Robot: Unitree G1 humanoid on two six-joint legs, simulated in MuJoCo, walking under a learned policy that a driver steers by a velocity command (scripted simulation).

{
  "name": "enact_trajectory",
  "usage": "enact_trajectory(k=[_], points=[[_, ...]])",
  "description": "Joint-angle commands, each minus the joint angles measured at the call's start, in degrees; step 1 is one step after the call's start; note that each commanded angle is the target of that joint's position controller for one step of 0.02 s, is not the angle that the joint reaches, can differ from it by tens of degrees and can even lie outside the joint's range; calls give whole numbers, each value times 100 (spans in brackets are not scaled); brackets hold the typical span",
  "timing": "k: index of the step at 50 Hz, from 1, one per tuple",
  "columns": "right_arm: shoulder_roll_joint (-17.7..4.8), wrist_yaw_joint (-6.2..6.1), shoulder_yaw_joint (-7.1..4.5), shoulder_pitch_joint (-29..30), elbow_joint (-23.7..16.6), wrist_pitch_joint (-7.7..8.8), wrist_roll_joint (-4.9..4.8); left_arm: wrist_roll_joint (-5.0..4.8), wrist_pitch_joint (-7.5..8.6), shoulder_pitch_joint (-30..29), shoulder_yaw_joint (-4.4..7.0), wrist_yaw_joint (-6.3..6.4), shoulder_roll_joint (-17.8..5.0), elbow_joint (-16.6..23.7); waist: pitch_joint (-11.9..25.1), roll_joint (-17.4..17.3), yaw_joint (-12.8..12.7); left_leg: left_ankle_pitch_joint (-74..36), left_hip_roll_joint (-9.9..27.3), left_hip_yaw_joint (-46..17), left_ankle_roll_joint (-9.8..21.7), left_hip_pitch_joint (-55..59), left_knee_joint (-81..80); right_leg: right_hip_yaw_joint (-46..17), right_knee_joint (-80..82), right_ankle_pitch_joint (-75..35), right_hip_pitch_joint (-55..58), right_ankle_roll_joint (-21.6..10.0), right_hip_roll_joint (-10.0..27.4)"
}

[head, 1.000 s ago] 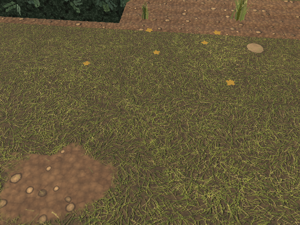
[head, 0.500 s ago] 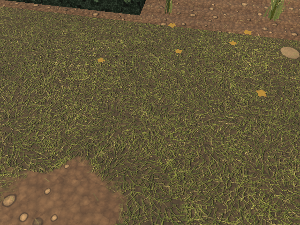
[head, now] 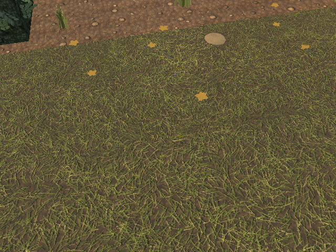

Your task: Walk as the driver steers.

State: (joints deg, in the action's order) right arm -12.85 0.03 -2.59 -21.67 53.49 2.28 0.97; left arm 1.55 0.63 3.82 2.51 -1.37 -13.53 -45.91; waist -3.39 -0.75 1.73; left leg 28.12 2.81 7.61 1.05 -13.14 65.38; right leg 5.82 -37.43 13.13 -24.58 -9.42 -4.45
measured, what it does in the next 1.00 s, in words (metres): goes down: left foot, then right foot 0.17 m lower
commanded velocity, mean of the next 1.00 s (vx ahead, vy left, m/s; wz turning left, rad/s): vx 0.50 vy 0.00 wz -0.09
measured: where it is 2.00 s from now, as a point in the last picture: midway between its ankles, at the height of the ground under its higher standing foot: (174, 158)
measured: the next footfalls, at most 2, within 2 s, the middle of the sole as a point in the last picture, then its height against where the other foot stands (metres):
left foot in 0.58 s outside the picture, level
right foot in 0.96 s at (192, 226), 0.17 m lower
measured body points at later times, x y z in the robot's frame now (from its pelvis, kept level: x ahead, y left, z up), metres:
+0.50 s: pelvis +0.24 +0.01 +0.01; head +0.24 +0.00 +0.46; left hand +0.20 +0.28 -0.13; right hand +0.36 -0.26 -0.11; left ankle +0.29 +0.11 -0.67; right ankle +0.08 -0.04 -0.71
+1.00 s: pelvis +0.56 -0.01 -0.12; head +0.57 -0.02 +0.32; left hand +0.70 +0.25 -0.24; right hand +0.51 -0.28 -0.27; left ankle +0.37 +0.12 -0.67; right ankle +0.60 -0.07 -0.88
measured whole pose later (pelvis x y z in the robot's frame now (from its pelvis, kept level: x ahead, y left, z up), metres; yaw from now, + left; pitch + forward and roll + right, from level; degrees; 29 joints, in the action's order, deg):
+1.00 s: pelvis +0.56 -0.01 -0.12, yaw -4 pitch -1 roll +3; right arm -14.4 -2.6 -3.8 -21.6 60.6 4.2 0.2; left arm 3.2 6.3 8.5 1.9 -2.2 -16.2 -52.2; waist -2.3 3.0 0.7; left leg 38.7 -4.9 1.7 6.1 -14.6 83.2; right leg 3.9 -16.9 -4.1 -11.0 -4.8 -0.5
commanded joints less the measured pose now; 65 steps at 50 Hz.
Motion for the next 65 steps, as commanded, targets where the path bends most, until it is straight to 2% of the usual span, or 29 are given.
enact_trajectory(k=[1,4,12,16,24,26,27,28,29,30,31,33,35,37,39,42,45,47,48,49,50,51,52,53,54,56,59,62,65], points=[[-762,13,-137,466,-774,185,-85,-84,-71,1538,263,190,-902,-326,236,148,-563,-665,231,-794,65,-3177,1120,-3268,2278,-341,2656,-1034,2224],[-534,25,-96,-114,-465,-94,96,-117,187,1123,136,173,-551,-352,202,193,66,-1029,431,-808,-40,-1727,54,-1985,2518,-1827,1429,-493,1488],[-422,103,-66,1160,-796,-237,58,-183,313,1818,177,175,-812,-659,242,496,-203,-2690,24,-515,-96,-1516,-1742,-1061,2601,-3643,1721,146,985],[-765,123,-162,1226,-655,-211,131,-35,331,2272,133,217,-686,-781,154,289,-353,-2745,132,-769,146,-2491,-1005,-1449,2337,-3234,2693,-169,1434],[-785,245,-167,1509,-709,-73,228,53,285,2768,180,329,-911,-883,-244,181,-508,-1512,-55,-683,369,-3289,-915,-1653,1309,-4819,3814,-573,1777],[-747,199,-172,1055,-552,-53,227,-22,331,2360,155,332,-969,-804,-152,200,-212,-1486,-336,-361,499,-2021,-1312,-1280,858,-5881,2999,-370,1559],[-738,173,-196,192,-249,-50,208,-41,358,1888,129,282,-986,-733,81,256,284,-1454,-578,-133,638,-402,-1687,-905,138,-6479,1968,-175,1299],[-836,134,-283,-760,53,-1,84,32,447,1503,112,161,-1003,-731,333,609,724,-2215,-523,-300,674,877,-2308,-864,-917,-4852,1085,-27,952],[-1022,78,-384,-1985,568,62,55,83,552,891,63,158,-750,-717,633,406,1383,-3374,-162,-968,737,2081,-3006,-949,-2743,-2672,228,178,875],[-1341,56,-410,-2380,651,167,164,-32,604,683,-40,151,-303,-392,624,-1706,1539,-2014,861,-2668,1012,3025,-4494,-683,-5224,1022,-1578,552,-139],[-1134,90,-291,-1877,546,220,71,33,723,433,-3,215,-594,-93,-15,-1439,1077,-1532,1327,-4156,1055,2706,-4833,-1535,-4962,2114,-2750,372,-196],[-903,-41,-250,53,32,225,72,56,552,634,140,169,-1112,-398,-629,244,155,-760,1290,-3790,1198,1445,-4909,-1432,-3766,1442,-2807,551,467],[-911,-133,-206,808,-109,438,80,153,395,272,176,-5,-1042,-194,-1010,175,-348,-446,1157,-3305,1343,-352,-5296,-1164,-2030,918,-1389,873,668],[-1012,-113,-256,629,112,585,13,203,192,1189,133,-96,-553,-630,-197,271,-707,-904,759,-2332,1238,-1162,-5008,-124,-2483,-926,458,880,388],[-715,-158,-208,570,298,836,46,46,355,180,-1,-149,-361,-349,-774,76,-366,773,51,-1446,685,-1705,-4746,-143,-585,-3090,555,976,453],[-597,-209,-174,584,457,664,-2,16,429,507,24,-254,-519,-652,-333,-138,-348,259,-72,-1049,565,-1614,-3907,6,124,-4128,1936,893,370],[-532,-328,-145,38,698,454,92,226,473,665,-16,-184,-522,-670,-418,297,-307,-528,-195,-797,575,-769,-2019,253,1448,-3902,1995,914,266],[-828,-390,-227,436,630,259,-9,205,452,2123,58,-52,-609,-1104,32,625,-1148,-417,-703,-288,433,-670,1122,-354,3318,-4966,2869,451,875],[-931,-278,-263,828,390,187,-12,156,441,2610,118,-14,-891,-1198,165,764,-1378,1229,-993,-267,513,-1641,2713,-838,3253,-4928,3652,158,1347],[-557,-195,-212,791,85,176,-54,155,461,3027,113,-55,-1181,-1221,572,680,-1145,1943,-1032,-739,706,-2668,3734,-895,1396,-6593,4458,291,1692],[-144,-274,-86,-448,28,286,-323,161,525,3268,75,-61,-1160,-1282,1251,1171,-508,1209,-600,-1705,944,-4005,3072,-1695,117,-7352,5999,241,2714],[-231,-342,-37,-508,286,269,-164,108,501,3162,139,-13,-1063,-1325,1241,889,-590,504,-391,-1630,989,-4740,3097,-2089,217,-6086,5894,-50,2803],[-286,-286,-29,77,148,187,114,27,507,2678,128,98,-958,-1218,843,79,-439,-335,-256,-1525,673,-4680,2181,-2121,825,-4261,4690,-344,2630],[-371,-173,-30,221,-76,69,337,26,503,1749,220,274,-1319,-1022,1075,699,-50,-571,139,-1662,231,-4151,1633,-3419,1581,-1721,3538,-1016,3239],[-695,-84,-76,594,-107,30,330,28,530,1580,70,317,-842,-920,549,-101,-40,-845,315,-1717,-84,-3769,1127,-3300,1965,-2176,2426,-1186,3154],[-560,32,-39,1218,-378,-23,180,46,578,1849,1,246,-638,-1122,-46,-318,76,-1367,444,-1481,-265,-2833,-132,-2518,1964,-3156,1012,-946,2533],[-127,159,153,1647,-533,21,72,-118,578,1888,24,180,-641,-1153,69,450,-64,-2402,149,-564,50,-1058,-1860,-1148,2248,-3016,322,-266,1391],[-246,149,124,2028,-656,8,2,-133,450,2389,37,109,-606,-1347,-48,377,-297,-2181,-72,-285,380,-1295,-2466,-1099,2035,-3307,1470,-210,1476],[-408,131,9,1374,-459,102,30,-62,308,2432,34,141,-667,-1402,299,353,73,-1995,-465,-201,686,-371,-3396,-799,802,-4438,2292,47,1368]])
